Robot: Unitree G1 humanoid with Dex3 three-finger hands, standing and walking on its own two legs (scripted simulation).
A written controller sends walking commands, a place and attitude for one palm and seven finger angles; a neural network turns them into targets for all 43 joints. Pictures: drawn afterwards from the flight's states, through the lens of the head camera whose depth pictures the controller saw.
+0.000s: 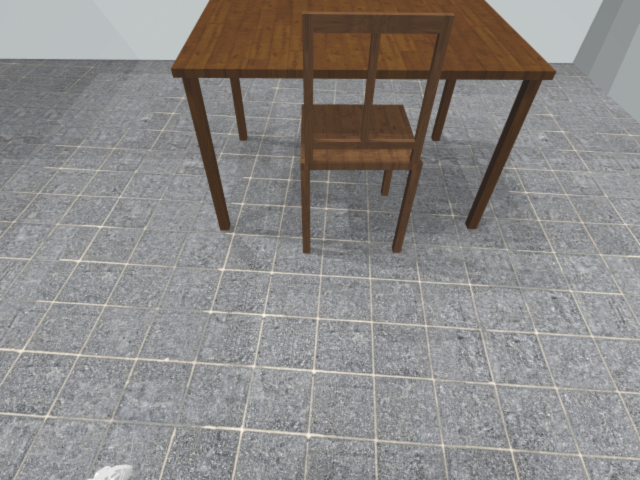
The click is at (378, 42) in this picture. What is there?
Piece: chair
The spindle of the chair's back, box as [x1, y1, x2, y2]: [360, 33, 380, 141]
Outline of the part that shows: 380,33 371,33 360,139 361,141 367,141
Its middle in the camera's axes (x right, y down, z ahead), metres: +0.14 -0.43 +1.13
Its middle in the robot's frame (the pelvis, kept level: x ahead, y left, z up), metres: +1.14 -0.08 -0.05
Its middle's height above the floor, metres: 0.71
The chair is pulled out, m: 0.00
